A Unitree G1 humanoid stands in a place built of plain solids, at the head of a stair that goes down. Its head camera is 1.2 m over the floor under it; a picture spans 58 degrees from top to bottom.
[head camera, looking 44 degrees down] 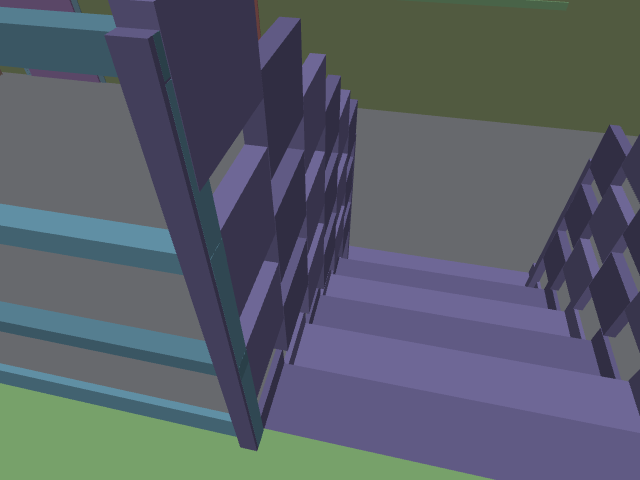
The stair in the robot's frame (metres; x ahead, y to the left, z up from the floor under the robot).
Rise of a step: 0.17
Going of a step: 0.30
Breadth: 1.32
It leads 12 degrees to the right of straight ahead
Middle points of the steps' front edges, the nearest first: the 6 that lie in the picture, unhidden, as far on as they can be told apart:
0.66 -0.50 -0.17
0.96 -0.56 -0.34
1.25 -0.63 -0.52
1.54 -0.69 -0.69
1.84 -0.75 -0.86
2.13 -0.82 -1.04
